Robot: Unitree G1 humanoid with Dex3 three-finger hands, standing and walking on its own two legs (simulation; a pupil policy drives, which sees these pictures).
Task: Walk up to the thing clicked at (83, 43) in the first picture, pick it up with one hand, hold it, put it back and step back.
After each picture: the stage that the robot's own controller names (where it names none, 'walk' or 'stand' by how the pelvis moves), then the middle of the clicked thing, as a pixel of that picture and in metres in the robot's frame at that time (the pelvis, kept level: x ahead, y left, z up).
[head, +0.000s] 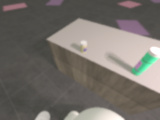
stand; (83, 47) +0.67 +0.13 -0.03
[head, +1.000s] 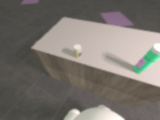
walk; (77, 51) +0.56 +0.15 -0.02
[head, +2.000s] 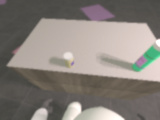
rise first; (69, 60) +0.41 +0.20 +0.01
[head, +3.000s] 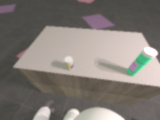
stand; (69, 63) +0.43 +0.21 -0.02
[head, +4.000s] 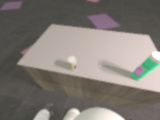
stand; (72, 63) +0.42 +0.19 -0.02
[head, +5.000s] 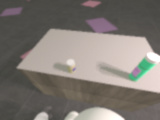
stand; (71, 66) +0.42 +0.20 -0.03
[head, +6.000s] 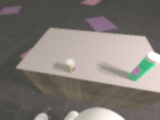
stand; (71, 66) +0.41 +0.20 -0.03
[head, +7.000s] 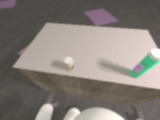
rise first; (69, 64) +0.40 +0.21 -0.02
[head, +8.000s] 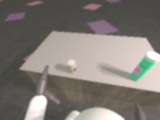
rise first; (72, 66) +0.41 +0.21 -0.02
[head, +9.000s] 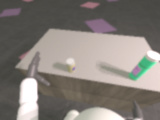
go down; (71, 65) +0.42 +0.20 -0.01
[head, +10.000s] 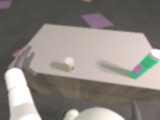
go down; (69, 65) +0.40 +0.19 +0.00
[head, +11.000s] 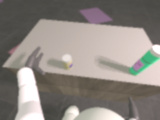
close in; (67, 62) +0.41 +0.19 +0.01
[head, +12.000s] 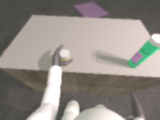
close; (65, 58) +0.42 +0.19 +0.04
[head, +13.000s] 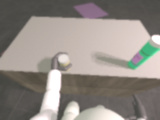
lift; (64, 63) +0.38 +0.19 +0.04
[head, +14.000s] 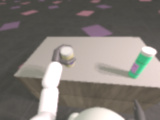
lift; (68, 57) +0.34 +0.17 +0.20
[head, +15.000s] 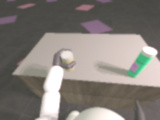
hold; (68, 61) +0.33 +0.17 +0.16
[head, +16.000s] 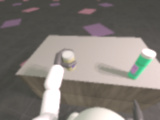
hold; (69, 61) +0.34 +0.17 +0.17
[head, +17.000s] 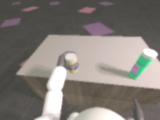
crouch; (72, 63) +0.34 +0.15 +0.15
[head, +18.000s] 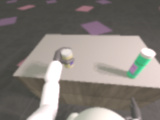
crouch; (67, 58) +0.37 +0.18 +0.14
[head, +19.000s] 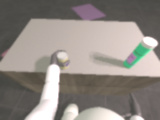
lower; (63, 60) +0.41 +0.20 +0.03
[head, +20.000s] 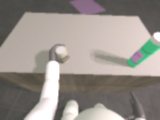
lower; (62, 55) +0.43 +0.20 +0.05
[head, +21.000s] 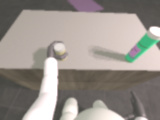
lower; (60, 52) +0.45 +0.20 +0.05
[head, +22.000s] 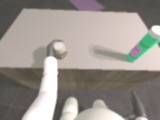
lower; (60, 51) +0.46 +0.21 +0.06
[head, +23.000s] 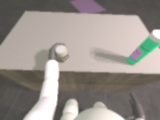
loosen; (62, 54) +0.44 +0.20 +0.05
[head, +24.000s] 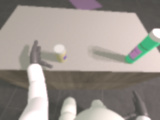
rise; (60, 54) +0.43 +0.19 +0.05
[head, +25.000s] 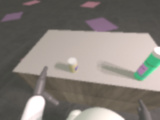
sink last; (73, 65) +0.40 +0.19 +0.03
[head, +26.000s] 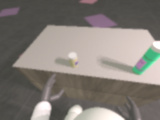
stand; (73, 60) +0.44 +0.19 +0.03
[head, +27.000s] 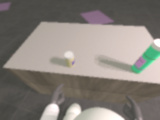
stand; (69, 59) +0.42 +0.19 +0.05
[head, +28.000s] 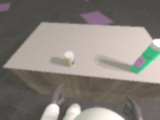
stand; (69, 59) +0.42 +0.20 +0.05
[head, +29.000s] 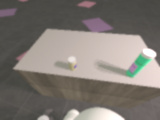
stand; (72, 63) +0.44 +0.19 -0.02
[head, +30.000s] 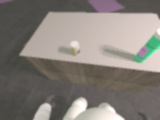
walk; (75, 48) +0.51 +0.18 +0.00
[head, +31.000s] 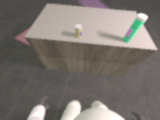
walk; (78, 31) +0.75 +0.19 -0.01
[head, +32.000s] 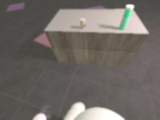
stand; (82, 23) +1.04 +0.23 -0.01
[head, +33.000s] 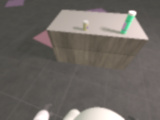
stand; (85, 25) +1.05 +0.17 -0.02
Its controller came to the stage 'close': yes
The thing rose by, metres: 0.21
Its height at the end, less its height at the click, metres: +0.00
